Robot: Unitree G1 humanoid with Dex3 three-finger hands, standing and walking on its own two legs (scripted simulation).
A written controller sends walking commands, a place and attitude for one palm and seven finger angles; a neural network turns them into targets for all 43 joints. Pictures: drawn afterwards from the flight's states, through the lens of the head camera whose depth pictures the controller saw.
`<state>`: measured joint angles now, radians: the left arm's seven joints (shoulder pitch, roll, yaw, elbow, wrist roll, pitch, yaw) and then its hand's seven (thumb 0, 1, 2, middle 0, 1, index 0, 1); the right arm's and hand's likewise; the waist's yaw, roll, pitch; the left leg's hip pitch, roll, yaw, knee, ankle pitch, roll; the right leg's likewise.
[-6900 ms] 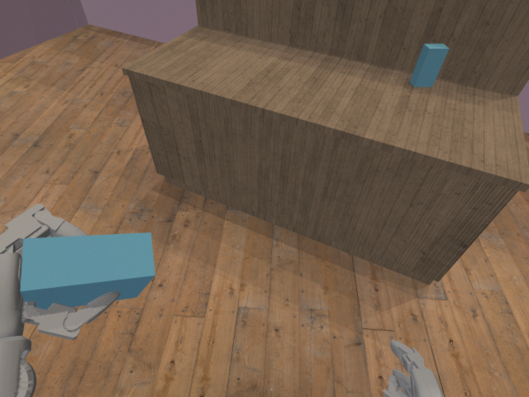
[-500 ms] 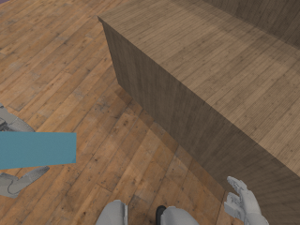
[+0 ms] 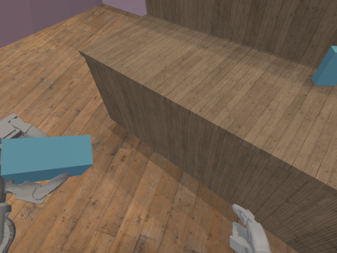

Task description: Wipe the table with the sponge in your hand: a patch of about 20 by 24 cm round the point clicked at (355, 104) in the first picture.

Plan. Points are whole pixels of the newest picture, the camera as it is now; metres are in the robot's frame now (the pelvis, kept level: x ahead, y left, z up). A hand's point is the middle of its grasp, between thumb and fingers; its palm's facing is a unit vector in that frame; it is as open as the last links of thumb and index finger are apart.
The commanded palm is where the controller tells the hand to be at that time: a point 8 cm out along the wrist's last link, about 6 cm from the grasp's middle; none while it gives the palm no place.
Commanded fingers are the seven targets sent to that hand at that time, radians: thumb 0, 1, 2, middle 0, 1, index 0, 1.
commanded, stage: turn to face it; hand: left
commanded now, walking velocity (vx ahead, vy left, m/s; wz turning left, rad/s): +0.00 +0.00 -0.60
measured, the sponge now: (61, 159) +0.22 +0.22 +0.17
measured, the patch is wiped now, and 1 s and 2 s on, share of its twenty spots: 0.00 0.00 0.00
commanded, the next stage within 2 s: take the last steps up to it in 1.62 s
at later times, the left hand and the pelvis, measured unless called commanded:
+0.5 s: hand (112, 172) +0.20 +0.11 +0.19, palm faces +0.16 -0.86 -0.48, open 9.5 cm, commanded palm +0.16 +0.16 +0.20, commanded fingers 0.00 0.10 1.30 -1.20 -1.60 -1.20 -1.60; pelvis -0.07 -0.06 +0.02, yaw -16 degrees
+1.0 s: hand (233, 223) +0.16 -0.07 +0.17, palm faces -0.18 -0.86 -0.47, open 9.5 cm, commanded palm +0.11 +0.03 +0.20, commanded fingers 0.00 0.10 1.30 -1.20 -1.60 -1.20 -1.60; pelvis -0.18 -0.11 +0.00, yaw -34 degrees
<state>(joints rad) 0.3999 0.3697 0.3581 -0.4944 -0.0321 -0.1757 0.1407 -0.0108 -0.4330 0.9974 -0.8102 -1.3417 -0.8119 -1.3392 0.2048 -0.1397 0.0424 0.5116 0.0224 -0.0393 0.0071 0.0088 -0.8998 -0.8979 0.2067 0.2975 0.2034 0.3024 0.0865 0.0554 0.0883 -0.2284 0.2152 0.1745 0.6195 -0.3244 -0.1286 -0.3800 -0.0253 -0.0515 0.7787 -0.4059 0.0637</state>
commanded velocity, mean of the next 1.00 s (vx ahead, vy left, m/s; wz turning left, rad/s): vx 0.00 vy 0.00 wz -0.60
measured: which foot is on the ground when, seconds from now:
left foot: down 0.00-0.02, up 0.04-0.58, down 0.60-0.88, up 0.90-1.00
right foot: up 0.00-0.00, down 0.02-0.62, up 0.64-0.84, down 0.86-1.00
